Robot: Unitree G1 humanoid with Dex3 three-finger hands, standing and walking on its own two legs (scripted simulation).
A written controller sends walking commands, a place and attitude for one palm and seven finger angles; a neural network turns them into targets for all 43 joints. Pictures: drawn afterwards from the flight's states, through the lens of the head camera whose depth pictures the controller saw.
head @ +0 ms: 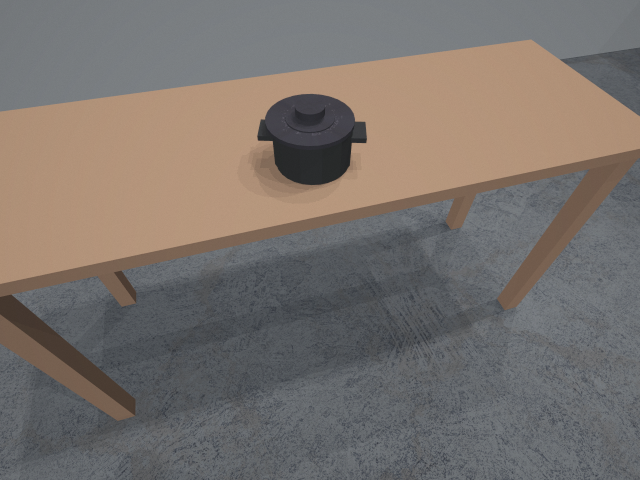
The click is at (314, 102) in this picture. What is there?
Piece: lid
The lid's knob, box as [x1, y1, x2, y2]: [295, 98, 324, 121]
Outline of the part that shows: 295,103 295,114 299,119 305,121 314,121 321,118 324,115 324,104 319,99 303,98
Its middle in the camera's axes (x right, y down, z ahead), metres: -0.02 -0.23 +0.68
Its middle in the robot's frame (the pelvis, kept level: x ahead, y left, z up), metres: +0.68 +0.06 +0.09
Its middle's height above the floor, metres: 0.86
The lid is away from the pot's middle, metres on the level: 0.01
